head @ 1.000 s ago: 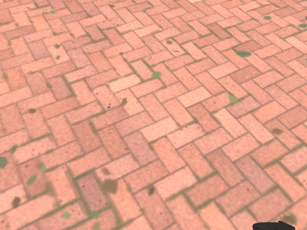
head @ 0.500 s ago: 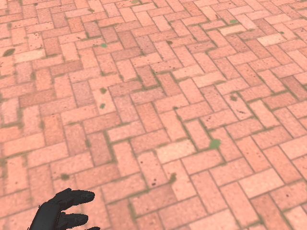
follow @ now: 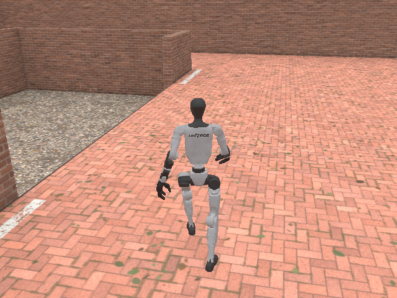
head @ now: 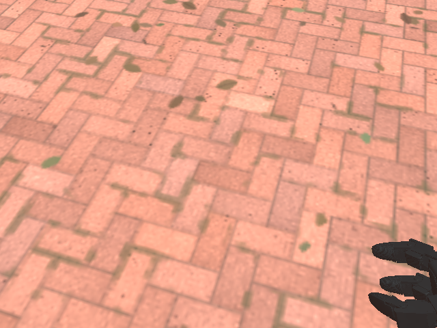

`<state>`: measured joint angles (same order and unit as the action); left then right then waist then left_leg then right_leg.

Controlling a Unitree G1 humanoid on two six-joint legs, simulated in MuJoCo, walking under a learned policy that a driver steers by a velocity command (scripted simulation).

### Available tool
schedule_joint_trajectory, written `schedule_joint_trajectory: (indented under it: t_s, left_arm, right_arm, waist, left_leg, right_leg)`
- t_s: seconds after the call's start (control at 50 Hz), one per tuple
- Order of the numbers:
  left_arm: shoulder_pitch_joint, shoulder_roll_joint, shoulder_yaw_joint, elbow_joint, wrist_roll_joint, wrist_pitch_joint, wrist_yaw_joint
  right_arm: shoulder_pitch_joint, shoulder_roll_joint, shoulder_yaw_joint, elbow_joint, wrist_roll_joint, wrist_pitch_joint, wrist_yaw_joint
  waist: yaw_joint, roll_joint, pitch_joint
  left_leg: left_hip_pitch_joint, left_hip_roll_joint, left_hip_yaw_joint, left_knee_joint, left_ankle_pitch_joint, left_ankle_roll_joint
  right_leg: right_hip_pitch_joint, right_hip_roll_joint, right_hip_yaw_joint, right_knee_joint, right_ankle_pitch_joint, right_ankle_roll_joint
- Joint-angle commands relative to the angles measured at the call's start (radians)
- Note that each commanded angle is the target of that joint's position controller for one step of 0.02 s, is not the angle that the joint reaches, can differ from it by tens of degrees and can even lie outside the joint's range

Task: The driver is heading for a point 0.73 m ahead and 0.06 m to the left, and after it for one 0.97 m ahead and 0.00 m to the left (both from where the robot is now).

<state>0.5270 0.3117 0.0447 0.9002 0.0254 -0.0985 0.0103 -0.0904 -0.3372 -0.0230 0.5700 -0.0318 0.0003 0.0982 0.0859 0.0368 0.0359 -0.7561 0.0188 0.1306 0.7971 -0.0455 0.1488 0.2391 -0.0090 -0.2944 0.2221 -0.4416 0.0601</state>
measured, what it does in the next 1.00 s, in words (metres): walks ahead: left foot, then right foot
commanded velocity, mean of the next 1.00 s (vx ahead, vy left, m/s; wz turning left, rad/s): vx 0.67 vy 0.00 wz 0.25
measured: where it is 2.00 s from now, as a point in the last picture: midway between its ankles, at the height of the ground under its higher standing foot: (218, 215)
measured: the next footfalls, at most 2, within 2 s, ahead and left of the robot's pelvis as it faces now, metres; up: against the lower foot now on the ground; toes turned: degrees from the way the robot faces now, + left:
left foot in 0.06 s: +0.25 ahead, +0.03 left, +0.00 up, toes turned +8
right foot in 0.46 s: +0.69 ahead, -0.04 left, +0.00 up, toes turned +26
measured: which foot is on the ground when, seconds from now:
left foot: up 0.00-0.04, down 0.06-0.48, up 0.50-0.84, down 0.86-1.00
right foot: down 0.00-0.06, up 0.08-0.44, down 0.46-0.86, up 0.88-1.00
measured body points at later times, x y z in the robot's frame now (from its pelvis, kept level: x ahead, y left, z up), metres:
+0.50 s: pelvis +0.49 +0.02 +0.00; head +0.52 +0.02 +0.45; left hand +0.60 +0.33 -0.05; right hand +0.61 -0.27 -0.12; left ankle +0.23 +0.02 -0.67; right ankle +0.65 -0.06 -0.71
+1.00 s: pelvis +0.75 +0.12 +0.02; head +0.79 +0.14 +0.47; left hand +0.77 +0.44 -0.09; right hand +1.02 -0.06 -0.05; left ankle +0.82 +0.25 -0.71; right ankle +0.72 -0.02 -0.62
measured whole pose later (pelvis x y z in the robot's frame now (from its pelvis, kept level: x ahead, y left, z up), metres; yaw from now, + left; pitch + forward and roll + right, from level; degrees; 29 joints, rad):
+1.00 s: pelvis +0.75 +0.12 +0.02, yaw +10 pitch +2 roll +0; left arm 0.28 0.34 0.08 0.69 -0.03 0.03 0.05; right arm -0.01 -0.23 -0.02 0.67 -0.02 -0.01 -0.02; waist 0.06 -0.03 0.06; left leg -0.41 0.00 0.01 0.47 -0.09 0.01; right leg -0.52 -0.01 0.04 1.22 -0.52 0.10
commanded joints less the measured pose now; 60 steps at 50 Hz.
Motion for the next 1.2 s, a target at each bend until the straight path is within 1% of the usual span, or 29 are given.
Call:
schedule_joint_trajectory:
  t_s: [0.02,0.04,0.06,0.08,0.1,0.12,0.16,0.2,0.28,0.4,0.42,0.46,0.48,0.5,0.52,0.56,0.58,0.6,0.64,0.72,0.82,0.84,0.86,0.88,0.9,0.94,0.98,1.08,1.2]
  left_arm:
    - [-0.136,0.223,0.044,-0.113,0.003,0.009,0.020]
    - [-0.183,0.234,0.048,-0.136,0.007,0.025,0.021]
    - [-0.193,0.209,0.047,-0.143,0.017,0.034,0.010]
    - [-0.190,0.062,0.011,-0.187,0.036,0.029,-0.006]
    - [-0.170,0.108,0.011,-0.311,0.006,0.009,-0.005]
    - [-0.267,0.140,0.005,-0.320,0.014,-0.014,-0.005]
    - [-0.302,0.122,-0.006,-0.307,0.024,-0.017,-0.002]
    - [-0.252,0.112,-0.009,-0.288,0.050,0.026,-0.001]
    - [-0.458,0.039,-0.035,-0.380,0.031,0.052,-0.020]
    - [-0.502,0.070,-0.025,-0.370,0.006,0.040,-0.027]
    - [-0.436,0.097,-0.010,-0.347,0.011,0.037,-0.020]
    - [-0.106,0.164,0.030,-0.263,0.010,0.030,0.009]
    - [0.086,0.233,0.047,-0.231,0.035,0.022,0.028]
    - [-0.009,0.308,0.064,-0.217,0.041,0.021,0.013]
    - [-0.135,0.196,0.052,-0.250,0.026,0.025,-0.004]
    - [-0.189,0.087,0.023,-0.216,0.013,0.015,-0.020]
    - [-0.155,0.079,0.016,-0.180,0.000,0.006,-0.022]
    - [-0.216,0.081,0.020,-0.201,-0.048,-0.023,-0.024]
    - [-0.217,0.067,0.014,-0.178,-0.059,-0.035,-0.023]
    - [-0.239,0.217,0.069,-0.187,-0.061,0.006,0.013]
    - [-0.226,0.167,0.078,-0.204,-0.070,0.038,0.033]
    - [-0.238,0.137,0.073,-0.225,-0.066,0.044,0.032]
    - [-0.229,0.062,0.049,-0.261,-0.045,0.049,0.028]
    - [0.011,-0.002,0.025,-0.245,-0.051,0.055,0.021]
    - [0.078,0.095,0.037,-0.225,-0.059,0.075,0.016]
    - [-0.082,0.155,0.068,-0.233,-0.067,0.115,0.034]
    - [-0.122,0.142,0.074,-0.256,-0.055,0.149,0.046]
    - [-0.208,0.055,0.048,-0.320,-0.042,0.145,0.024]
    - [-0.236,0.079,0.047,-0.326,-0.030,0.143,-0.015]
  right_arm:
    - [0.265,-0.080,-0.026,0.038,0.001,-0.008,-0.013]
    - [0.475,-0.123,-0.052,0.102,0.001,-0.012,-0.029]
    - [0.596,-0.167,-0.084,0.161,0.009,-0.011,-0.057]
    - [0.515,-0.256,-0.107,0.151,0.030,0.004,-0.080]
    - [0.493,-0.327,-0.122,0.094,0.000,0.018,-0.080]
    - [0.499,-0.276,-0.120,0.091,0.006,0.019,-0.091]
    - [0.441,-0.198,-0.100,0.128,0.011,-0.008,-0.105]
    - [0.397,-0.152,-0.078,0.126,0.016,-0.040,-0.110]
    - [0.385,-0.144,-0.079,0.132,0.021,-0.076,-0.096]
    - [0.495,-0.157,-0.091,0.185,0.035,-0.083,-0.089]
    - [0.509,-0.177,-0.093,0.197,0.029,-0.081,-0.094]
    - [0.451,-0.194,-0.091,0.198,0.006,-0.080,-0.091]
    - [0.440,-0.066,-0.057,0.172,-0.001,-0.092,-0.098]
    - [0.629,0.016,-0.033,0.144,0.047,-0.093,-0.093]
    - [0.541,-0.060,-0.033,0.179,0.007,-0.082,-0.109]
    - [0.368,-0.062,-0.034,0.155,-0.004,-0.075,-0.097]
    - [0.329,-0.044,-0.030,0.128,-0.014,-0.071,-0.088]
    - [0.298,-0.044,-0.030,0.097,0.058,-0.086,-0.088]
    - [0.248,-0.029,-0.017,0.075,0.038,-0.094,-0.086]
    - [0.124,0.004,0.006,0.040,0.027,-0.104,-0.074]
    - [0.140,-0.074,-0.035,0.040,0.018,-0.089,-0.093]
    - [0.211,-0.089,-0.044,0.056,0.004,-0.090,-0.102]
    - [0.321,-0.141,-0.055,0.067,-0.015,-0.085,-0.117]
    - [0.303,-0.113,-0.037,0.048,-0.036,-0.064,-0.113]
    - [0.251,-0.095,-0.046,0.044,-0.002,-0.040,-0.109]
    - [0.141,-0.012,-0.032,0.032,0.029,-0.019,-0.116]
    - [0.067,-0.025,-0.037,0.042,0.009,-0.013,-0.122]
    - [0.067,-0.060,-0.067,0.083,0.013,-0.026,-0.138]
    - [0.106,-0.109,-0.084,0.130,0.064,-0.015,-0.116]
  waist:
    - [-0.250,-0.142,-0.078]
    - [-0.341,-0.144,-0.166]
    - [-0.361,-0.052,-0.204]
    - [-0.242,0.190,-0.133]
    - [-0.203,0.195,-0.361]
    - [-0.223,0.005,-0.278]
    - [-0.118,-0.126,-0.038]
    - [-0.040,-0.143,0.008]
    - [-0.060,-0.083,0.075]
    - [-0.135,-0.014,-0.009]
    - [-0.107,-0.013,-0.059]
    - [0.091,-0.026,-0.214]
    - [0.140,-0.175,-0.316]
    - [-0.037,-0.533,-0.404]
    - [-0.036,-0.250,-0.228]
    - [-0.038,-0.025,-0.075]
    - [-0.048,-0.052,-0.064]
    - [-0.071,-0.152,-0.057]
    - [-0.093,-0.113,-0.060]
    - [-0.089,-0.121,-0.079]
    - [-0.136,-0.131,-0.113]
    - [-0.166,-0.112,-0.163]
    - [-0.191,0.039,-0.284]
    - [-0.086,0.234,-0.461]
    - [-0.070,0.202,-0.492]
    - [-0.078,0.075,-0.260]
    - [-0.040,0.091,-0.139]
    - [-0.045,0.071,-0.163]
    - [-0.032,0.070,-0.163]
  left_leg:
    - [0.496,-0.125,0.061,-0.029,-0.069,0.061]
    - [0.731,-0.138,0.009,-0.060,-0.106,0.097]
    - [0.967,-0.118,-0.088,-0.130,-0.157,0.127]
    - [1.015,0.059,-0.396,-0.137,-0.046,0.172]
    - [1.254,0.214,-0.873,-0.364,-0.229,0.363]
    - [1.160,0.232,-0.948,-0.513,-0.361,0.321]
    - [0.818,0.160,-0.804,-0.557,-0.216,0.262]
    - [0.588,0.090,-0.665,-0.561,-0.066,0.246]
    - [0.319,-0.026,-0.532,-0.631,-0.058,0.192]
    - [0.589,0.011,-0.512,-0.526,0.321,0.074]
    - [0.672,0.024,-0.503,-0.425,0.501,0.055]
    - [0.590,-0.013,-0.437,0.018,0.572,0.009]
    - [0.420,-0.084,-0.368,0.411,0.116,-0.013]
    - [0.160,-0.226,-0.293,0.630,-0.428,-0.062]
    - [0.053,-0.128,-0.295,0.657,-0.365,-0.056]
    - [0.101,-0.091,-0.271,0.585,-0.314,-0.080]
    - [0.096,-0.070,-0.275,0.511,-0.333,-0.089]
    - [0.090,-0.006,-0.247,0.468,-0.353,-0.101]
    - [0.098,0.005,-0.222,0.272,-0.326,-0.133]
    - [0.381,-0.098,-0.151,-0.176,-0.026,-0.184]
    - [0.594,-0.070,-0.241,-0.375,0.206,-0.138]
    - [0.707,-0.024,-0.249,-0.400,0.285,-0.115]
    - [0.939,0.183,-0.404,-0.331,0.650,-0.039]
    - [1.100,0.469,-0.661,-0.267,0.937,0.139]
    - [1.036,0.494,-0.703,-0.304,0.717,0.202]
    - [0.801,0.335,-0.508,-0.414,0.229,0.132]
    - [0.561,0.264,-0.370,-0.485,0.144,0.089]
    - [0.504,0.265,-0.194,-0.515,0.215,0.098]
    - [0.527,0.267,-0.133,-0.401,0.141,0.030]
  right_leg:
    - [-0.236,-0.241,0.028,0.331,1.523,-0.068]
    - [-0.330,-0.257,0.053,0.596,1.488,-0.083]
    - [-0.536,-0.176,0.057,0.953,0.925,-0.074]
    - [-0.841,0.000,0.073,1.363,-0.041,-0.046]
    - [-1.098,0.041,0.306,1.507,-0.065,-0.029]
    - [-1.151,-0.021,0.380,1.412,0.026,-0.034]
    - [-1.056,-0.085,0.376,1.206,0.063,-0.025]
    - [-0.919,-0.119,0.380,1.078,0.009,0.007]
    - [-0.756,-0.123,0.326,0.697,0.236,0.029]
    - [-0.555,-0.036,0.295,0.339,0.516,-0.044]
    - [-0.505,0.001,0.279,0.334,0.422,-0.060]
    - [-0.164,-0.009,0.270,0.345,0.256,-0.094]
    - [0.025,-0.226,0.530,0.328,-0.013,-0.118]
    - [0.133,-0.451,1.178,0.063,0.046,-0.252]
    - [0.010,-0.405,1.124,0.066,0.100,-0.281]
    - [-0.221,-0.314,0.779,0.134,0.681,-0.296]
    - [-0.245,-0.278,0.692,0.143,0.864,-0.288]
    - [-0.241,-0.226,0.627,0.115,0.910,-0.281]
    - [-0.276,-0.200,0.609,0.089,0.973,-0.281]
    - [-0.495,-0.105,0.498,0.064,0.929,-0.245]
    - [-0.506,-0.056,0.574,0.244,0.693,-0.125]
    - [-0.538,-0.002,0.563,0.378,0.642,-0.090]
    - [-0.687,0.073,0.498,0.665,0.244,-0.044]
    - [-0.832,0.121,0.471,0.917,-0.354,-0.022]
    - [-0.847,0.030,0.437,1.070,-0.293,0.003]
    - [-0.940,-0.042,0.370,1.092,-0.130,0.041]
    - [-0.859,-0.070,0.351,1.064,-0.051,0.059]
    - [-0.720,-0.105,0.317,0.790,0.108,0.021]
    - [-0.499,-0.021,0.253,0.372,0.246,-0.060]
